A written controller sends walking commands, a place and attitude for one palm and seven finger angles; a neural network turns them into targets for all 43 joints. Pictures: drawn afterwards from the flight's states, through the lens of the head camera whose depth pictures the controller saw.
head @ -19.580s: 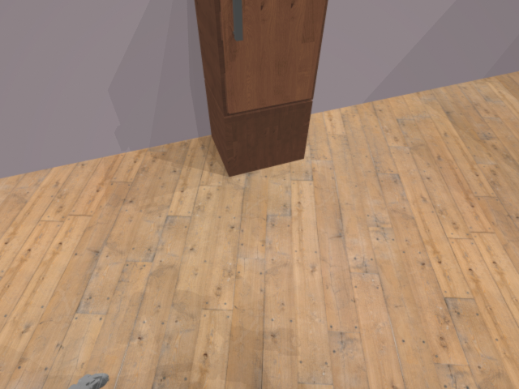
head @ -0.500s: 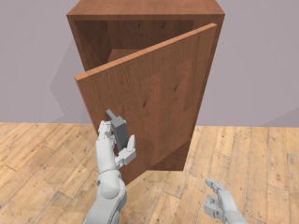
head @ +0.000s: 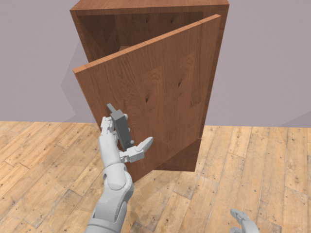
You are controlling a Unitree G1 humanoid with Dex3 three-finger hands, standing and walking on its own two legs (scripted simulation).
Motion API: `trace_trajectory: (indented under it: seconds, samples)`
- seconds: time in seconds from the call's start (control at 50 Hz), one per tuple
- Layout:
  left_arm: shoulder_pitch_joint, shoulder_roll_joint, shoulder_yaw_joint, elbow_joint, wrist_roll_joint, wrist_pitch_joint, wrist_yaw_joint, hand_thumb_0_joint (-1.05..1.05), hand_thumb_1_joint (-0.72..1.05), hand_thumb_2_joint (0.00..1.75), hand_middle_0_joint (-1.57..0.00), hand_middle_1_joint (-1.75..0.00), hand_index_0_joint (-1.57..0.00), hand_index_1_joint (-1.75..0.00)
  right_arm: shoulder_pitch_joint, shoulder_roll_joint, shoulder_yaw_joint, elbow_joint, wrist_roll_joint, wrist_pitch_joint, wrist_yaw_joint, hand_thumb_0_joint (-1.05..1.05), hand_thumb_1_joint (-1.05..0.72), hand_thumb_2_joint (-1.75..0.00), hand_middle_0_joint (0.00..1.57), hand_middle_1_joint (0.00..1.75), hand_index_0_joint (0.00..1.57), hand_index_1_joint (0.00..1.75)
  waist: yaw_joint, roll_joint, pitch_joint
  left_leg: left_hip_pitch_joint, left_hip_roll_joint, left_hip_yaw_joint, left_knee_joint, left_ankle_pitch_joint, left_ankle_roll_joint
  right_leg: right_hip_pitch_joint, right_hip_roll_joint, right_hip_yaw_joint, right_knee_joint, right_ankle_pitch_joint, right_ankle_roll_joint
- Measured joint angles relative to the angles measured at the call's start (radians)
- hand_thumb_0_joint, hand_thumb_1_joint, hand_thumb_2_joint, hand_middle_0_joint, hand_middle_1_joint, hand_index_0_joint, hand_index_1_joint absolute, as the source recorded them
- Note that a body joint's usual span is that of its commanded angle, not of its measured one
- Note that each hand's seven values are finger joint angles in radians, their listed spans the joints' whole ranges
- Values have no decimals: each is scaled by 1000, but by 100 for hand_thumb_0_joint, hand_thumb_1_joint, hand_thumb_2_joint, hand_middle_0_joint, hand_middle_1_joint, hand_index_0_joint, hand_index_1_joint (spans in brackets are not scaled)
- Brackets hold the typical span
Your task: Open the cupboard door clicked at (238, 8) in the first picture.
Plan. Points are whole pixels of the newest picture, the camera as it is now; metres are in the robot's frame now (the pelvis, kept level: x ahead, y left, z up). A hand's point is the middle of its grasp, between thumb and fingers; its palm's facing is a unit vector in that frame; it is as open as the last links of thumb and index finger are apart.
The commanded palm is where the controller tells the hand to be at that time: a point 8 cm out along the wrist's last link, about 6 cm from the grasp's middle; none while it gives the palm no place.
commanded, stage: open thumb and fingers to let go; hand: left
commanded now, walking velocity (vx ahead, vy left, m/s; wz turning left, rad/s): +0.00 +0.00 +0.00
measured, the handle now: (119, 127) +0.37 +0.12 +0.09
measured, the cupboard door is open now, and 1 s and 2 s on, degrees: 40 39 39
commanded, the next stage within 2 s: slide the hand sideways off the handle in 0.42 s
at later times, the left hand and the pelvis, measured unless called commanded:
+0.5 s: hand (130, 142) +0.32 +0.08 +0.09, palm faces +0.33 -0.94 -0.03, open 15.5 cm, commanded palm +0.28 +0.12 +0.08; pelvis -0.02 +0.04 -0.01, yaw +0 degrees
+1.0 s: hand (121, 154) +0.29 +0.10 +0.09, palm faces -0.09 -1.00 +0.00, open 16.5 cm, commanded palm +0.25 +0.15 +0.08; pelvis -0.02 +0.05 +0.00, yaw -2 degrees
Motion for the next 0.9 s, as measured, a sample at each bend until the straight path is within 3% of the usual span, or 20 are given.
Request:
trace_trajectory:
  seconds: [0.1,0.2,0.46,0.54,0.58,0.64,0.7,0.74,0.8,0.9]
  samples:
    - [-25,1,6,39,-8,-28,4,1,-22,42,-28,-120,-30,-120,-3,-6,-5,5,1,-19,-4,1,-91,-90,20,30,20,30,-5,1,5,-4,1,5,2,8,4,-1,1,5,-6,15,4]
    - [-64,-3,15,82,-5,-48,23,0,-39,35,-27,-111,-28,-111,-15,-4,-5,12,1,-31,-6,1,-91,-90,20,30,20,30,-3,-4,8,-12,-3,8,8,14,10,-5,-3,8,-11,27,12]
    - [-147,-23,-68,166,33,-52,84,-1,-49,30,-22,-62,-22,-60,-43,29,10,10,-1,-40,14,1,-91,-90,20,30,20,30,7,-13,7,-57,-25,21,64,-1,39,-44,-26,21,30,24,40]
    - [-176,-28,-74,184,30,-42,102,-1,-50,30,-28,-55,-25,-59,-50,38,16,15,0,-32,19,1,-91,-90,20,30,20,30,12,-14,10,-67,-29,23,77,-4,45,-52,-30,22,39,23,45]
    - [-170,-12,-72,178,48,-52,41,-1,-50,30,-29,-52,-23,-57,-44,39,22,10,0,-31,21,1,-91,-90,20,30,20,30,18,-21,16,-69,-34,25,79,-3,48,-55,-36,25,46,23,47]
    - [-156,72,-78,174,40,-98,-157,-1,-50,30,-25,-46,-15,-50,-12,33,31,-13,10,-40,10,1,-91,-90,20,30,20,30,31,-26,21,-68,-39,26,80,0,53,-55,-41,26,51,22,49]
    - [-160,155,-83,178,-23,-123,-347,-1,-50,30,-22,-40,-8,-43,18,15,39,-25,36,-65,-3,1,-91,-90,20,30,20,30,35,-16,29,-55,-41,22,82,-1,56,-38,-43,22,45,24,53]
    - [-166,177,-78,183,-89,-118,-432,-1,-50,30,-20,-37,-6,-39,30,1,46,-25,54,-86,-13,1,-91,-90,20,30,20,30,34,-7,35,-42,-41,21,78,0,59,-21,-42,21,34,29,56]
    - [-167,165,-55,185,-149,-100,-476,-1,-50,30,-17,-34,-7,-36,37,-11,51,-22,70,-117,-16,1,-91,-90,20,30,20,30,31,-5,40,-27,-42,25,65,5,62,-6,-43,25,18,37,62]
    - [-115,120,-36,136,-135,-92,-442,-1,-50,30,-12,-32,-12,-33,45,-9,46,-37,67,-150,13,1,-91,-90,20,30,20,30,28,-23,33,-19,-43,42,46,10,64,-10,-43,43,13,41,65]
